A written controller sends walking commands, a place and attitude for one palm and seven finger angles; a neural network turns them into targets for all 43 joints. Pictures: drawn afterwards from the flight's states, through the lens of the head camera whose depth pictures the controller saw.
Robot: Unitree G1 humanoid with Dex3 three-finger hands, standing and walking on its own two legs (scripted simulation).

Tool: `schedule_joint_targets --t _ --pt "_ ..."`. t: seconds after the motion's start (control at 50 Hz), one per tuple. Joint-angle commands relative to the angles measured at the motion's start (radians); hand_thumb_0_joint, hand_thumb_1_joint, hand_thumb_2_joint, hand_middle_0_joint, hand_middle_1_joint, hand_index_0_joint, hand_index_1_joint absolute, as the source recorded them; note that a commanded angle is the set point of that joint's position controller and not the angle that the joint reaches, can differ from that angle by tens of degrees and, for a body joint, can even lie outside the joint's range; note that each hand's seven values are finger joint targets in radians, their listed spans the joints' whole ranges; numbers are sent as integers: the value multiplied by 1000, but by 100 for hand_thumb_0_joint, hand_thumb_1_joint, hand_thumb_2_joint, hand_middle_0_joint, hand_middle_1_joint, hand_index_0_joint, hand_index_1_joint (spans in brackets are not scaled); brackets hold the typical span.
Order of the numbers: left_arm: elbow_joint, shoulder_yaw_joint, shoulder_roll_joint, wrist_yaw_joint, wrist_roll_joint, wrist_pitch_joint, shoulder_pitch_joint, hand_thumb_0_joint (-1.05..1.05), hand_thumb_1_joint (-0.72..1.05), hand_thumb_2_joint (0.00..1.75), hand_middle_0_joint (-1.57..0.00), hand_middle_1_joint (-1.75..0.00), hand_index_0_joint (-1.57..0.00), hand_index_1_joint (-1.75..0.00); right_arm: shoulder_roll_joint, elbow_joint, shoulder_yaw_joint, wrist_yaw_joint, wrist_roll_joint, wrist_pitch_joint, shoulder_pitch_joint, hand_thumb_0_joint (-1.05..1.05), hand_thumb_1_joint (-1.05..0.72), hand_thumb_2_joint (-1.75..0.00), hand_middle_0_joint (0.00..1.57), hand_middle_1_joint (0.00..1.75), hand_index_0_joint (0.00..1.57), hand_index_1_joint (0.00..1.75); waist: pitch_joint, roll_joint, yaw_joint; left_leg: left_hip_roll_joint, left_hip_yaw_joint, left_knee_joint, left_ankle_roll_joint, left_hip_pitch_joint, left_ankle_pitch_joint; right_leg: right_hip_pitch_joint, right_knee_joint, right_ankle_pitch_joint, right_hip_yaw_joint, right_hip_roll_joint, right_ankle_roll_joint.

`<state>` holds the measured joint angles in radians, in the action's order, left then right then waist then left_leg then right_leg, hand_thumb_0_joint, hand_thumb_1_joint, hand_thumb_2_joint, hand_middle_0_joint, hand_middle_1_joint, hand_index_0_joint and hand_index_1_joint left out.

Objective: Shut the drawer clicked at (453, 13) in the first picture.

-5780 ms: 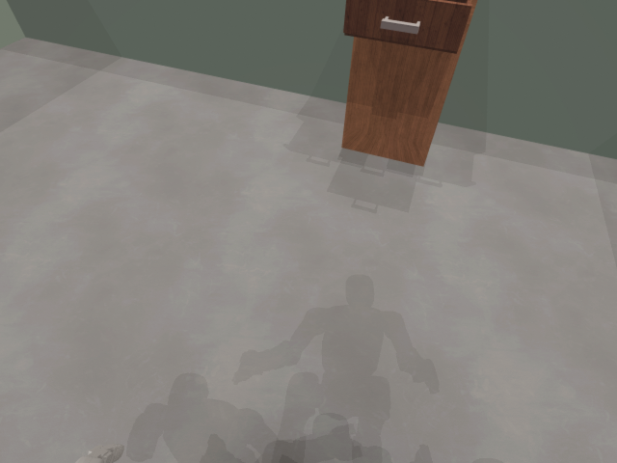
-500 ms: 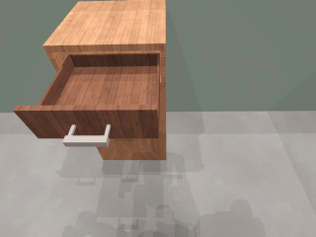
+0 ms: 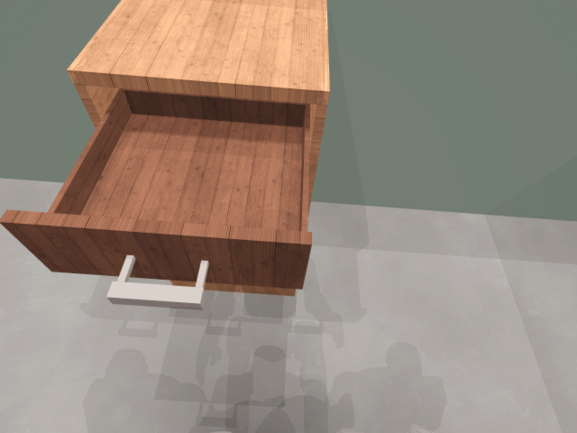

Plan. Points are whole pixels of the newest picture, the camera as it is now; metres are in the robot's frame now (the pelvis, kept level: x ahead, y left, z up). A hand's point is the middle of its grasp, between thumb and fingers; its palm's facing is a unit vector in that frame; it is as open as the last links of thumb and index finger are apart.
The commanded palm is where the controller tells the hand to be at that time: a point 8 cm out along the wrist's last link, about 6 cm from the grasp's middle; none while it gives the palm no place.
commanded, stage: come to a stop and stand still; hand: left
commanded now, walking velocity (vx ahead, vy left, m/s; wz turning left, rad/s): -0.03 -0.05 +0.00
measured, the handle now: (162, 280) +0.30 +0.21 +0.01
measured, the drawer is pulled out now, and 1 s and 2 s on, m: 0.30 0.30 0.30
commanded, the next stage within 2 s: look again from close up in 1.04 s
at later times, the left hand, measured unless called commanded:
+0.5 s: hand out of the picture -0.01 +0.13 -0.15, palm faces +0.08 -0.96 -0.28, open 7.3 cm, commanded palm none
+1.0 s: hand out of the picture -0.05 +0.15 -0.18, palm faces +0.04 -0.98 -0.18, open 7.4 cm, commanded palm none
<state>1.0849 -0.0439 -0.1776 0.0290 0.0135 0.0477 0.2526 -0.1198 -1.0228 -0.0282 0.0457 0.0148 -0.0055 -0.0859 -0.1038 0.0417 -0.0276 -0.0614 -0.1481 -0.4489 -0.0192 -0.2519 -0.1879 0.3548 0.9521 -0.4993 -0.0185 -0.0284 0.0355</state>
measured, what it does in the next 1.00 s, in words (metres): steps on the spot: right foot, then left foot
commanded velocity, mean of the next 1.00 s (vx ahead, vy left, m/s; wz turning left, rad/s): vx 0.03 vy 0.07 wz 0.00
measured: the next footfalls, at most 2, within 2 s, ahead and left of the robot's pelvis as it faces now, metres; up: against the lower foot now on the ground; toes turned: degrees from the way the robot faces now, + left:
right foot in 0.18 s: +0.05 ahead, -0.14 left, +0.00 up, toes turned -3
left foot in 0.66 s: -0.03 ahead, +0.11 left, +0.00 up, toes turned +4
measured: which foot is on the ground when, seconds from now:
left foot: down 0.00-0.18, up 0.20-0.64, down 0.66-1.00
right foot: up 0.00-0.16, down 0.18-1.00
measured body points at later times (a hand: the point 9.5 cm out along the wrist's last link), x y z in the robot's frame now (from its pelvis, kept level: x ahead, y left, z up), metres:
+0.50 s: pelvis -0.03 -0.06 +0.01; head +0.00 -0.09 +0.45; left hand -0.01 +0.18 -0.13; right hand +0.00 -0.31 -0.16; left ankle -0.07 +0.09 -0.68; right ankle -0.02 -0.16 -0.74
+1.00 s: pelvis -0.05 -0.02 +0.00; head -0.04 -0.02 +0.45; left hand -0.05 +0.20 -0.16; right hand -0.01 -0.25 -0.16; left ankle -0.07 +0.10 -0.74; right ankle -0.03 -0.15 -0.74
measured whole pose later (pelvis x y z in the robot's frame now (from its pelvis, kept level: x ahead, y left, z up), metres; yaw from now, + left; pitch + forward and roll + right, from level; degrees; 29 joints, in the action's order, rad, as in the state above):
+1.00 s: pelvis -0.05 -0.02 +0.00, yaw +0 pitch -1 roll +0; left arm 1.14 0.00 -0.15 0.02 0.01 0.01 0.25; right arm -0.17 -1.10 -0.01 0.02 0.01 -0.01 -0.20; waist -0.03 0.01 -0.02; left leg -0.02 -0.05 -0.42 0.01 -0.15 -0.25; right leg 0.22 0.44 -0.21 -0.02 -0.05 0.03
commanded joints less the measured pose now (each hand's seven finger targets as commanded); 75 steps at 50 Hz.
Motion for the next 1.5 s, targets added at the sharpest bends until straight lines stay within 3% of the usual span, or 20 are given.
schedule_joint_targets --t 0.0,0.08,0.12,0.16,0.18,0.2,0.26,0.42,0.58,0.64,0.66,0.7,0.8,0.86,1.1,1.12,1.16,1.2,1.28,1.48 --pt "-80 -35 -65 6 3 2 70 0 90 90 -20 -30 -20 -30 -215 37 -62 12 4 15 -82 0 -90 -90 20 30 20 30 190 -161 23 -284 176 64 -161 191 659 92 87 15 51 -19 4" --pt "-96 -22 -41 3 2 -13 89 0 90 90 -20 -30 -20 -30 -216 50 -66 -11 12 19 -43 0 -90 -90 20 30 20 30 190 -259 15 -243 174 79 -123 74 332 -71 -219 64 -16 -25 -13" --pt "-59 -17 -51 5 8 -35 167 0 90 90 -20 -30 -20 -30 -188 42 -60 -23 1 21 -40 0 -90 -90 20 30 20 30 192 -162 -28 -157 133 2 -54 -23 47 -228 -492 274 -40 -21 -4" --pt "-89 -21 -195 8 21 -54 69 0 90 90 -20 -30 -20 -30 -82 63 -36 -41 -12 35 -78 0 -90 -90 20 30 20 30 85 224 14 14 59 -187 57 -150 -304 -107 -753 158 321 -307 -102" --pt "-115 -27 -227 6 17 -48 42 0 90 90 -20 -30 -20 -30 -125 75 -41 -46 -5 50 -34 0 -90 -90 20 30 20 30 52 190 -20 0 119 -270 50 -114 -328 14 -812 15 369 -351 -156" --pt "-117 -35 -227 10 20 -50 15 0 90 90 -20 -30 -20 -30 -136 77 -43 -46 2 58 -26 0 -90 -90 20 30 20 30 19 248 -11 6 137 -335 45 -150 -298 16 -828 3 410 -339 -163" --pt "-121 -26 -185 7 13 -57 -33 0 90 90 -20 -30 -20 -30 -155 24 -43 -50 4 47 -112 0 -90 -90 20 30 20 30 -2 117 18 14 155 -437 47 -186 -185 -79 -725 298 240 -272 -154" --pt "-82 -45 -197 28 15 -60 102 0 90 90 -20 -30 -20 -30 -155 64 -37 -41 1 55 -101 0 -90 -90 20 30 20 30 113 111 -39 31 158 -428 81 -241 -238 -344 -604 784 214 -318 -212" --pt "-80 -40 -193 12 9 -39 -13 0 90 90 -20 -30 -20 -30 -131 12 -23 -33 -9 27 -226 0 -90 -90 20 30 20 30 123 147 34 55 83 32 51 132 -39 -97 -597 395 149 -210 -127" --pt "-94 -13 -79 4 -1 -25 8 0 90 90 -20 -30 -20 -30 -244 26 -33 -26 4 12 -205 0 -90 -90 20 30 20 30 70 -219 24 -208 355 207 -57 62 -86 8 -409 115 -25 -31 -22" --pt "-94 -10 -62 -1 0 -31 20 0 90 90 -20 -30 -20 -30 -249 38 -29 -21 7 16 -152 0 -90 -90 20 30 20 30 41 -167 -3 -212 343 220 -75 -81 -161 -67 -388 144 -32 -22 -15" --pt "-60 -4 -71 -1 10 -21 16 0 90 90 -20 -30 -20 -30 -208 23 -16 -18 3 5 -110 0 -90 -90 20 30 20 30 17 -294 -4 -163 324 280 -73 -83 -140 -97 -336 158 -30 -31 -13" --pt "2 14 -90 -2 7 -43 69 0 90 90 -20 -30 -20 -30 -168 -11 -9 -11 -9 -4 -135 0 -90 -90 20 30 20 30 63 -108 -3 -70 197 114 -27 40 126 -163 -550 394 32 -63 -19" --pt "11 18 -99 -1 4 -50 30 0 90 90 -20 -30 -20 -30 -154 -35 -6 -15 -10 0 -162 0 -90 -90 20 30 20 30 43 5 25 -40 172 106 12 68 15 -110 -595 356 78 -86 -32" --pt "30 19 -79 5 -1 -55 49 0 90 90 -20 -30 -20 -30 -133 -89 7 -12 -9 -15 -217 0 -90 -90 20 30 20 30 61 -52 16 -53 170 142 11 71 50 -166 -597 384 53 -75 -35" --pt "60 32 -97 48 6 -78 128 0 90 90 -20 -30 -20 -30 -171 -20 7 -24 -14 -30 -143 0 -90 -90 20 30 20 30 59 -82 -6 -71 123 -56 33 20 127 -166 -561 591 80 -121 -49" --pt "-7 30 -135 23 1 -89 50 0 90 90 -20 -30 -20 -30 -120 -2 14 -34 0 -22 -241 0 -90 -90 20 30 20 30 106 -100 47 -11 158 9 23 19 -81 -108 -550 194 99 -112 -84" --pt "-31 31 -117 14 3 -83 43 0 90 90 -20 -30 -20 -30 -125 12 18 -32 4 -34 -273 0 -90 -90 20 30 20 30 106 -167 40 -44 184 36 2 10 36 -120 -495 265 52 -69 -79" --pt "-30 39 -92 9 -4 -76 48 0 90 90 -20 -30 -20 -30 -143 19 24 -23 -3 -33 -285 0 -90 -90 20 30 20 30 57 -44 33 -42 187 49 -10 -11 58 -150 -487 335 43 -67 -70" --pt "-33 33 -101 8 -7 -71 44 0 90 90 -20 -30 -20 -30 -141 -21 29 -22 -1 -29 -287 0 -90 -90 20 30 20 30 34 -16 28 -30 167 83 -5 32 55 -149 -503 369 56 -70 -64"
